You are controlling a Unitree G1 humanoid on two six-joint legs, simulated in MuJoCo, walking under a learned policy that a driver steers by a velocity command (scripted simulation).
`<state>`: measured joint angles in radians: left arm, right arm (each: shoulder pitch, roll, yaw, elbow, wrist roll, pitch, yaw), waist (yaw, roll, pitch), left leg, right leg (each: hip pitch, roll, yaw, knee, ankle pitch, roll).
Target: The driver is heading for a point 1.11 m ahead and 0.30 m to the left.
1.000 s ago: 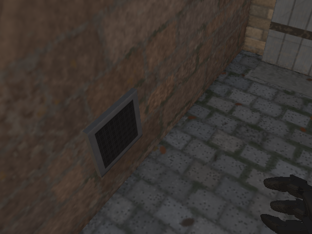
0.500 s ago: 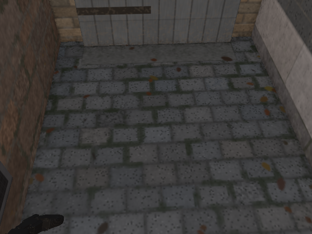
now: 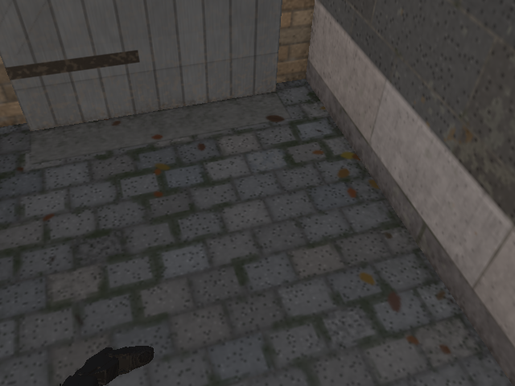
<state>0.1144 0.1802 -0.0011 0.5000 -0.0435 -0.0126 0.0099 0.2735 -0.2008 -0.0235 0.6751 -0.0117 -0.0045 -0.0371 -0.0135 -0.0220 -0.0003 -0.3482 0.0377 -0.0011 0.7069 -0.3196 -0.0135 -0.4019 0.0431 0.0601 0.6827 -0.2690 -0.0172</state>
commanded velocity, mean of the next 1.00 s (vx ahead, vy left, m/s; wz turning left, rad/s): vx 0.47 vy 0.00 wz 0.05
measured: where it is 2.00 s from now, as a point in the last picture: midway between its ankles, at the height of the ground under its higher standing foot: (156, 187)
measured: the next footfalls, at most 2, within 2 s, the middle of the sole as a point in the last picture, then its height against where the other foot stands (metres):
left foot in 0.92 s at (214, 385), level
right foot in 1.38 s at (230, 233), level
